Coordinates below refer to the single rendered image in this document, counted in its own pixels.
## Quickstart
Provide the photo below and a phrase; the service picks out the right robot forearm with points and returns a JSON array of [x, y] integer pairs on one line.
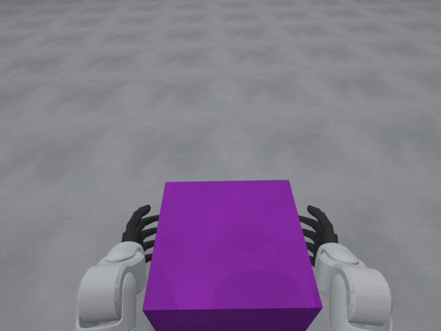
[[359, 297]]

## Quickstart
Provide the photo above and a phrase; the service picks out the left robot forearm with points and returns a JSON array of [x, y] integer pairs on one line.
[[106, 298]]

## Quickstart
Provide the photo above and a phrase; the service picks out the robot left hand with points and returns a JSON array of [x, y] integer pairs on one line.
[[134, 229]]

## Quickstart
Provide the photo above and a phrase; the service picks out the robot right hand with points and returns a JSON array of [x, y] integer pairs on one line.
[[324, 231]]

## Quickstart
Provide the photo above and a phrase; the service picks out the carton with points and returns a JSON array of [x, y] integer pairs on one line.
[[230, 256]]

